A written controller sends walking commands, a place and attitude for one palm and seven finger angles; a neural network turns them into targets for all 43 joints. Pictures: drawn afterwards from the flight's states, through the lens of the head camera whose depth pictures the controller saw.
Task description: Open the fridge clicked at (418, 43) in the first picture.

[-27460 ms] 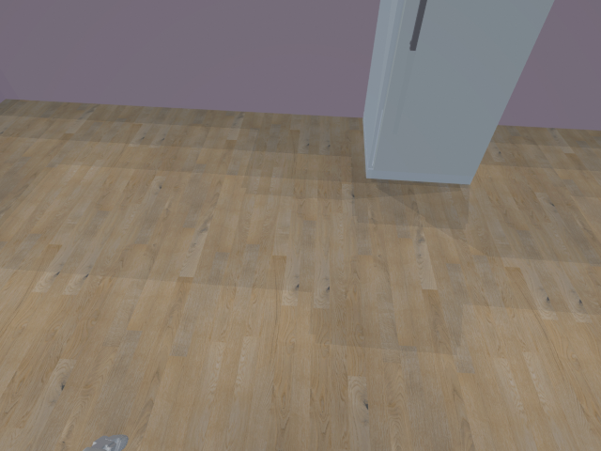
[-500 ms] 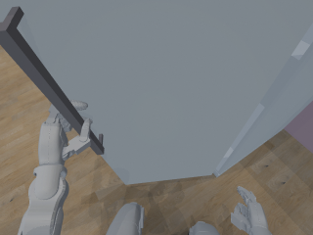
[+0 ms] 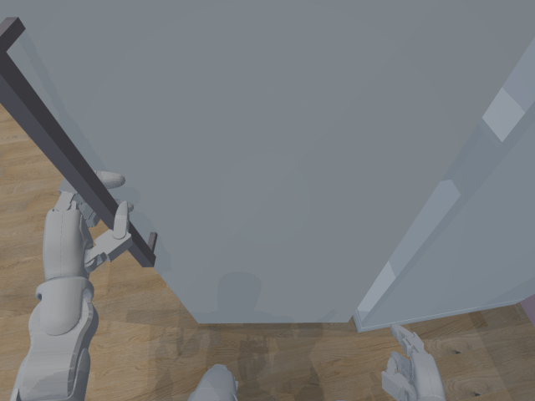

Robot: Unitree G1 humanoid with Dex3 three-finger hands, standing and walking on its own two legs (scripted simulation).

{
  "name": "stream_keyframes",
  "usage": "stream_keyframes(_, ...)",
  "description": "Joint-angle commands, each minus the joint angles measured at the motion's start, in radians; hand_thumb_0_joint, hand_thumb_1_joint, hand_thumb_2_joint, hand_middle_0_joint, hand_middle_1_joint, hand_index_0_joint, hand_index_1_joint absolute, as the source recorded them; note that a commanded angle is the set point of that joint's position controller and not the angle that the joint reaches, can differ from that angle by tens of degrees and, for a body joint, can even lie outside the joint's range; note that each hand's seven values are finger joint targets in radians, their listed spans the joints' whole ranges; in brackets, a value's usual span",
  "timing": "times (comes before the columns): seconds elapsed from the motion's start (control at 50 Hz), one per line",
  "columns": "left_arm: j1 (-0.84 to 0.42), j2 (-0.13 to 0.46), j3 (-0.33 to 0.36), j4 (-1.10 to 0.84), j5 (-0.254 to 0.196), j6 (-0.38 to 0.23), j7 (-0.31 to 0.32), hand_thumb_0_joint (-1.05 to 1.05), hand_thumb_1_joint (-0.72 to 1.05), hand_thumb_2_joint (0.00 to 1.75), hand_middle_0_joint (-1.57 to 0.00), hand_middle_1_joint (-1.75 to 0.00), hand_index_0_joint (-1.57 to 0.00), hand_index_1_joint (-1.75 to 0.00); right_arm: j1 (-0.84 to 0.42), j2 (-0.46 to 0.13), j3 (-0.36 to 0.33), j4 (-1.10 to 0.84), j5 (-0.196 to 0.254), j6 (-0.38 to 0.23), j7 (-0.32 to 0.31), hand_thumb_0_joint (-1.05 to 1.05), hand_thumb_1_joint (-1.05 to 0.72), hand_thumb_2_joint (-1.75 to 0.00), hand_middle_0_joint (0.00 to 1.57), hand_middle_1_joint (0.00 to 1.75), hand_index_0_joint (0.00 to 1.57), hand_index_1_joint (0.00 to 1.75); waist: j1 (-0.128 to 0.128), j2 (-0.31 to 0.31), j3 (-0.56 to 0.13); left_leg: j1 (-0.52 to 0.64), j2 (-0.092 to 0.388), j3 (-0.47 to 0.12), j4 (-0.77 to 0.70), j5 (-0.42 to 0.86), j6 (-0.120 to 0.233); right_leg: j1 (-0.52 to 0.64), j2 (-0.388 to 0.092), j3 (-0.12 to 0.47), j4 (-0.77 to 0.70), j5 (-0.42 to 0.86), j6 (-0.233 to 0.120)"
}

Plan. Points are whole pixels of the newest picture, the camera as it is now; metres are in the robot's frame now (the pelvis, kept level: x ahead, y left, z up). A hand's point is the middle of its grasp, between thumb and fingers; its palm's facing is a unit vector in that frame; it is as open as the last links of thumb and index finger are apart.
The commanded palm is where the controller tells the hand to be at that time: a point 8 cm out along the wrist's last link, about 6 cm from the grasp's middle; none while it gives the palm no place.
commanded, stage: stop walking and hold the door back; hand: left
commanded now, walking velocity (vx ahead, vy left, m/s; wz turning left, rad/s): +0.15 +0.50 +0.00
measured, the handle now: (102, 183) +0.34 +0.24 +0.15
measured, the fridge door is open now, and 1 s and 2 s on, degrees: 81 75 75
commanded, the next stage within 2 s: loosen the grip on the handle in 1.44 s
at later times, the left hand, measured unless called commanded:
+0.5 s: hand (122, 217) +0.31 +0.22 +0.12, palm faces +0.32 -0.92 -0.23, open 5.6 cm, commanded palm +0.30 +0.28 +0.10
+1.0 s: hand (127, 191) +0.35 +0.22 +0.12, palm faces +0.30 -0.94 -0.17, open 5.5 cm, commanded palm +0.31 +0.29 +0.10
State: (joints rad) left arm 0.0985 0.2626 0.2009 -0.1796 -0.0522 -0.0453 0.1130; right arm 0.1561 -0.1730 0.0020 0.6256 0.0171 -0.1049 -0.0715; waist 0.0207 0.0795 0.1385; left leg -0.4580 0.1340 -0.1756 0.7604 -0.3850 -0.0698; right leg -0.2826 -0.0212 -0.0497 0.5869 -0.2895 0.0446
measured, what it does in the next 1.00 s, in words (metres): walks backwards: left foot, then right foot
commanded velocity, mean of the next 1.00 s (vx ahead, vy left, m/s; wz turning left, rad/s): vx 0.14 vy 0.09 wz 0.00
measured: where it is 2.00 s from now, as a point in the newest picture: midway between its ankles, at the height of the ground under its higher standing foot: outside the picture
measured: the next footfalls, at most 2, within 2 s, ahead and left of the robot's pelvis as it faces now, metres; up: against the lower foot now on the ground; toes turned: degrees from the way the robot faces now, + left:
left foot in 0.52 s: -0.09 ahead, +0.12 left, +0.00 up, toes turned +12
right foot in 0.78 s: -0.07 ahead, -0.12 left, +0.00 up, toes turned -2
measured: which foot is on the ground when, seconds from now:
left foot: up 0.00-0.50, down 0.52-0.80, up 0.82-1.00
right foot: down 0.00-0.52, up 0.54-0.76, down 0.78-1.00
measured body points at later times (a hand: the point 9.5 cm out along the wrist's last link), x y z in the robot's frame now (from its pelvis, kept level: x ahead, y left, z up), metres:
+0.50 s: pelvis -0.10 -0.03 +0.01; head -0.05 -0.04 +0.46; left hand +0.29 +0.26 +0.13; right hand +0.05 -0.31 -0.09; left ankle -0.13 +0.11 -0.71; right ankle +0.01 -0.14 -0.72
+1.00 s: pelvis -0.11 -0.02 +0.01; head -0.06 -0.04 +0.46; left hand +0.33 +0.27 +0.14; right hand -0.02 -0.30 -0.11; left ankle -0.08 +0.12 -0.67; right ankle -0.06 -0.13 -0.72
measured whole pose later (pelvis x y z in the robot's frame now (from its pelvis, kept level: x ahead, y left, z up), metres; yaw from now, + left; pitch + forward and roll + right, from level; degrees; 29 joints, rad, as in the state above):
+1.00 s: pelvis -0.11 -0.02 +0.01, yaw +2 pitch -2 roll +1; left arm -0.84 0.47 0.37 1.16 0.00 -0.15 0.01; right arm 0.24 -0.32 0.03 0.76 0.05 -0.08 -0.10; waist -0.10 0.01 0.14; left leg -0.45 0.05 0.03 0.93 -0.40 -0.03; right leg -0.27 -0.03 -0.05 0.53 -0.22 -0.01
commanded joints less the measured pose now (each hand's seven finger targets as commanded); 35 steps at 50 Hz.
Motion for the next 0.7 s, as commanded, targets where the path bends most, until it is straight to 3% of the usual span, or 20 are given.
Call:
stream_keyframes(0.0, -0.441, 0.342, 0.184, 0.055, 0.026, -0.066, 0.033, 0.00, 0.90, 0.90, -0.45, -1.40, -0.45, -1.40, -0.065, -0.137, -0.053, -0.080, -0.013, -0.043, -0.041, 0.00, -0.90, -0.90, 0.20, 0.30, 0.20, 0.30, -0.021, -0.321, -0.320, -0.153, -0.125, 0.048, 0.599, -0.135, 0.021, 0.143, -0.404, 0.390, -0.239, 0.414, -0.124)
stream_keyframes(0.02, -0.515, 0.314, 0.128, 0.085, 0.024, -0.082, 0.033, 0.00, 0.90, 0.90, -0.45, -1.40, -0.45, -1.40, -0.082, -0.138, -0.042, -0.056, -0.018, -0.025, -0.044, 0.00, -0.90, -0.90, 0.20, 0.30, 0.20, 0.30, -0.023, -0.197, -0.317, -0.171, -0.114, 0.060, 0.585, -0.066, 0.017, 0.213, -0.387, 0.333, -0.176, 0.515, -0.140)
stream_keyframes(0.04, -0.520, 0.333, 0.164, 0.211, 0.021, -0.104, 0.037, 0.00, 0.90, 0.90, -0.45, -1.40, -0.45, -1.40, -0.076, -0.134, -0.030, -0.052, -0.013, -0.013, -0.049, 0.00, -0.90, -0.90, 0.20, 0.30, 0.20, 0.30, -0.022, -0.202, -0.304, -0.183, -0.110, 0.078, 0.559, -0.027, 0.014, 0.232, -0.356, 0.240, -0.147, 0.566, -0.128)
stream_keyframes(0.08, -0.566, 0.351, 0.168, 0.372, 0.014, -0.131, 0.029, 0.00, 0.90, 0.90, -0.45, -1.40, -0.45, -1.40, -0.075, -0.157, -0.027, -0.046, -0.008, 0.013, -0.044, 0.00, -0.90, -0.90, 0.20, 0.30, 0.20, 0.30, -0.017, -0.248, -0.292, -0.166, -0.133, 0.119, 0.480, 0.019, 0.015, 0.253, -0.326, 0.163, -0.158, 0.540, -0.093)
stream_keyframes(0.12, -0.670, 0.391, 0.164, 0.468, 0.000, -0.145, 0.021, 0.00, 0.90, 0.90, -0.45, -1.40, -0.45, -1.40, -0.076, -0.196, -0.042, -0.040, -0.001, 0.027, -0.034, 0.00, -0.90, -0.90, 0.20, 0.30, 0.20, 0.30, -0.010, -0.259, -0.259, -0.157, -0.139, 0.131, 0.424, 0.041, 0.016, 0.234, -0.348, 0.201, -0.208, 0.383, -0.088)
stream_keyframes(0.16, -0.764, 0.373, 0.129, 0.545, -0.005, -0.158, 0.010, 0.00, 0.90, 0.90, -0.45, -1.40, -0.45, -1.40, -0.073, -0.210, -0.049, -0.049, 0.001, 0.031, -0.021, 0.00, -0.90, -0.90, 0.20, 0.30, 0.20, 0.30, 0.005, -0.280, -0.256, -0.155, -0.139, 0.137, 0.390, 0.050, 0.021, 0.222, -0.354, 0.226, -0.260, 0.203, -0.087)
stream_keyframes(0.22, -0.950, 0.415, 0.117, 0.634, -0.004, -0.174, 0.009, 0.00, 0.90, 0.90, -0.45, -1.40, -0.45, -1.40, -0.041, -0.244, -0.068, -0.035, 0.005, 0.028, -0.008, 0.00, -0.90, -0.90, 0.20, 0.30, 0.20, 0.30, 0.003, -0.263, -0.258, -0.148, -0.124, 0.146, 0.338, 0.016, 0.025, 0.208, -0.387, 0.282, -0.318, -0.021, -0.111)
stream_keyframes(0.3, -1.098, 0.449, 0.129, 0.762, 0.008, -0.192, 0.005, 0.00, 0.90, 0.90, -0.45, -1.40, -0.45, -1.40, -0.002, -0.248, -0.071, -0.030, 0.010, 0.019, -0.006, 0.00, -0.90, -0.90, 0.20, 0.30, 0.20, 0.30, 0.017, -0.283, -0.318, -0.116, -0.120, 0.185, 0.220, -0.017, 0.038, 0.250, -0.375, 0.271, -0.342, -0.127, -0.129)
stream_keyframes(0.32, -1.141, 0.442, 0.111, 0.768, 0.007, -0.196, 0.004, 0.00, 0.90, 0.90, -0.45, -1.40, -0.45, -1.40, 0.009, -0.249, -0.073, -0.023, 0.013, 0.013, -0.007, 0.00, -0.90, -0.90, 0.20, 0.30, 0.20, 0.30, 0.009, -0.276, -0.327, -0.076, -0.114, 0.193, 0.174, -0.053, 0.047, 0.228, -0.381, 0.275, -0.342, -0.191, -0.137)
stream_keyframes(0.4, -1.246, 0.470, 0.127, 0.846, 0.025, -0.220, 0.001, 0.00, 0.90, 0.90, -0.45, -1.40, -0.45, -1.40, 0.057, -0.230, -0.061, -0.008, 0.014, -0.003, -0.018, 0.00, -0.90, -0.90, 0.20, 0.30, 0.20, 0.30, 0.018, -0.327, -0.408, 0.131, -0.150, 0.315, -0.093, -0.119, 0.074, 0.179, -0.314, 0.197, -0.345, -0.268, -0.134)
stream_keyframes(0.44, -1.285, 0.460, 0.115, 0.859, 0.029, -0.235, -0.007, 0.00, 0.90, 0.90, -0.45, -1.40, -0.45, -1.40, 0.091, -0.230, -0.055, 0.009, 0.013, -0.008, -0.026, 0.00, -0.90, -0.90, 0.20, 0.30, 0.20, 0.30, -0.011, -0.257, -0.435, 0.289, -0.179, 0.377, -0.309, -0.044, 0.083, 0.136, -0.238, 0.117, -0.282, -0.276, -0.100)
stream_keyframes(0.46, -1.313, 0.438, 0.100, 0.862, 0.030, -0.252, -0.017, 0.00, 0.90, 0.90, -0.45, -1.40, -0.45, -1.40, 0.107, -0.235, -0.056, 0.006, 0.012, -0.010, -0.031, 0.00, -0.90, -0.90, 0.20, 0.30, 0.20, 0.30, -0.029, -0.177, -0.427, 0.372, -0.160, 0.351, -0.378, -0.047, 0.099, 0.069, -0.189, 0.081, -0.207, -0.283, -0.074)
stream_keyframes(0.48, -1.340, 0.420, 0.090, 0.850, 0.029, -0.268, -0.025, 0.00, 0.90, 0.90, -0.45, -1.40, -0.45, -1.40, 0.118, -0.256, -0.059, 0.001, 0.010, -0.014, -0.035, 0.00, -0.90, -0.90, 0.20, 0.30, 0.20, 0.30, -0.040, -0.010, -0.415, 0.439, -0.063, 0.203, -0.455, -0.122, 0.143, -0.048, -0.124, 0.035, -0.066, -0.280, -0.044)
stream_keyframes(0.5, -1.378, 0.373, 0.063, 0.844, 0.023, -0.278, -0.028, 0.00, 0.90, 0.90, -0.45, -1.40, -0.45, -1.40, 0.104, -0.286, -0.058, -0.009, 0.008, -0.017, -0.036, 0.00, -0.90, -0.90, 0.20, 0.30, 0.20, 0.30, -0.040, 0.238, -0.342, 0.459, 0.146, -0.089, -0.575, -0.245, 0.218, -0.225, -0.012, -0.089, 0.162, -0.239, -0.007)
stream_keyframes(0.52, -1.458, 0.383, 0.056, 0.825, 0.003, -0.264, -0.019, 0.00, 0.90, 0.90, -0.45, -1.40, -0.45, -1.40, 0.086, -0.271, -0.045, -0.026, 0.022, -0.027, -0.044, 0.00, -0.90, -0.90, 0.20, 0.30, 0.20, 0.30, -0.049, 0.253, -0.276, 0.434, 0.282, -0.290, -0.639, -0.144, 0.291, -0.336, 0.005, -0.045, 0.356, -0.254, -0.019)
stream_keyframes(0.54, -1.465, 0.404, 0.067, 0.853, 0.026, -0.245, -0.015, 0.00, 0.90, 0.90, -0.45, -1.40, -0.45, -1.40, 0.090, -0.248, -0.043, 0.002, 0.024, -0.019, -0.046, 0.00, -0.90, -0.90, 0.20, 0.30, 0.20, 0.30, -0.035, 0.144, -0.298, 0.468, 0.284, -0.269, -0.597, 0.017, 0.311, -0.388, -0.027, 0.041, 0.458, -0.185, -0.028)
stream_keyframes(0.56, -1.430, 0.443, 0.091, 0.924, 0.042, -0.234, -0.021, 0.00, 0.90, 0.90, -0.45, -1.40, -0.45, -1.40, 0.101, -0.265, -0.048, 0.013, 0.033, -0.011, -0.044, 0.00, -0.90, -0.90, 0.20, 0.30, 0.20, 0.30, -0.031, 0.070, -0.332, 0.436, 0.263, -0.219, -0.544, 0.033, 0.297, -0.362, -0.049, 0.074, 0.472, -0.125, -0.025)
stream_keyframes(0.6, -1.424, 0.391, 0.034, 0.991, 0.041, -0.199, -0.041, 0.00, 0.90, 0.90, -0.45, -1.40, -0.45, -1.40, 0.128, -0.270, -0.045, 0.037, 0.039, -0.005, -0.050, 0.00, -0.90, -0.90, 0.20, 0.30, 0.20, 0.30, -0.033, 0.052, -0.327, 0.423, 0.192, -0.022, -0.449, 0.198, 0.279, -0.301, -0.057, 0.031, 0.366, -0.053, -0.014)
stream_keyframes(0.62, -1.420, 0.423, 0.063, 1.008, 0.041, -0.193, -0.045, 0.00, 0.90, 0.90, -0.45, -1.40, -0.45, -1.40, 0.142, -0.271, -0.042, 0.042, 0.038, -0.003, -0.051, 0.00, -0.90, -0.90, 0.20, 0.30, 0.20, 0.30, -0.024, 0.065, -0.331, 0.422, 0.159, 0.069, -0.420, 0.290, 0.254, -0.242, -0.044, 0.001, 0.284, -0.048, -0.011)
stream_keyframes(0.68, -1.450, 0.391, 0.028, 1.058, 0.045, -0.187, -0.063, 0.00, 0.90, 0.90, -0.45, -1.40, -0.45, -1.40, 0.177, -0.263, -0.032, 0.064, 0.030, -0.002, -0.052, 0.00, -0.90, -0.90, 0.20, 0.30, 0.20, 0.30, -0.030, 0.103, -0.370, 0.433, 0.130, 0.147, -0.311, 0.494, 0.204, -0.082, 0.027, -0.071, 0.059, -0.051, -0.018)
